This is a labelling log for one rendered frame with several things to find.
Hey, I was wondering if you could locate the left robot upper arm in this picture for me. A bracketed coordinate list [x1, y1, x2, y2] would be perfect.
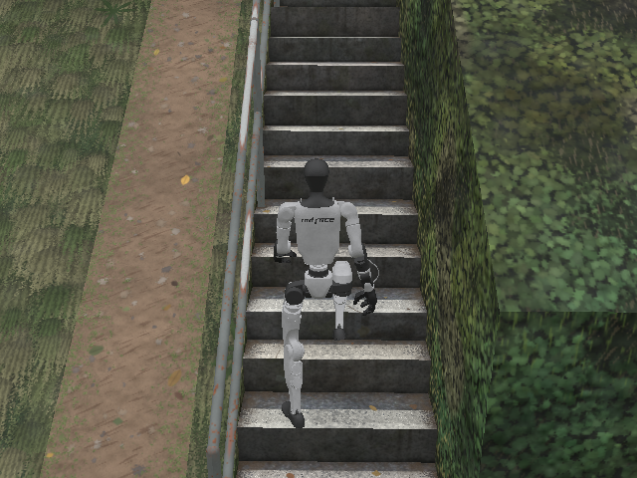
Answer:
[276, 202, 297, 254]

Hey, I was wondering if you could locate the right robot hand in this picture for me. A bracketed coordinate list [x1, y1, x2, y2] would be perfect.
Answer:
[353, 289, 377, 316]

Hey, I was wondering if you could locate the left robot hand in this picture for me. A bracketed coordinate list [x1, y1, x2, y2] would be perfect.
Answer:
[274, 250, 297, 263]

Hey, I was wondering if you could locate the left robot forearm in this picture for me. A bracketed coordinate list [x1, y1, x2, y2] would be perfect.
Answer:
[274, 240, 286, 258]

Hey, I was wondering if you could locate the right robot upper arm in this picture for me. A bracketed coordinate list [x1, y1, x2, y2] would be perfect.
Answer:
[338, 201, 364, 258]

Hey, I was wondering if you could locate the robot torso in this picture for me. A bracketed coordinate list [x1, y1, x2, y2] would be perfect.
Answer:
[294, 197, 341, 299]

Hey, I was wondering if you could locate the robot left foot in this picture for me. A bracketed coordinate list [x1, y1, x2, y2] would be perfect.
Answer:
[282, 401, 305, 428]

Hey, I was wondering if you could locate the right robot forearm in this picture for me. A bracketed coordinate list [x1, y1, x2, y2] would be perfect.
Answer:
[354, 242, 374, 292]

